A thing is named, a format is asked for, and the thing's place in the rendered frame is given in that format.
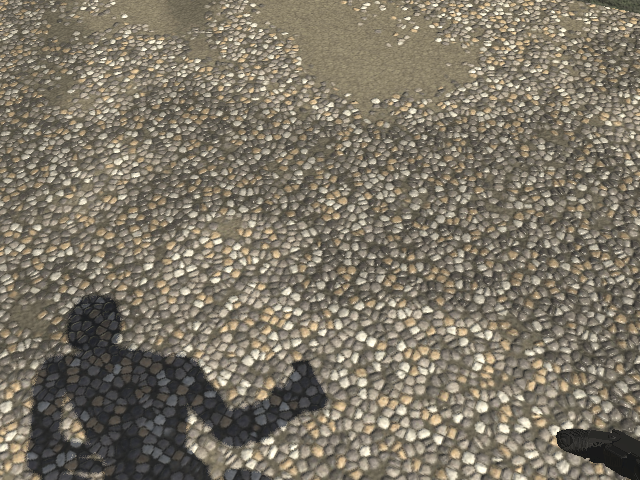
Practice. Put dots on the robot right hand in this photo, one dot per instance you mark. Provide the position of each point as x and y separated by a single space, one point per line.
618 451

